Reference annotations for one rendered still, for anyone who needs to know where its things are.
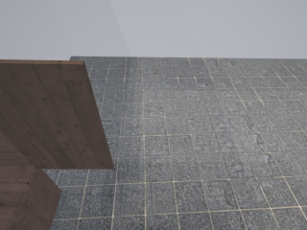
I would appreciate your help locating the cupboard door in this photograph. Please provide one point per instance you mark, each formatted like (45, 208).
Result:
(49, 113)

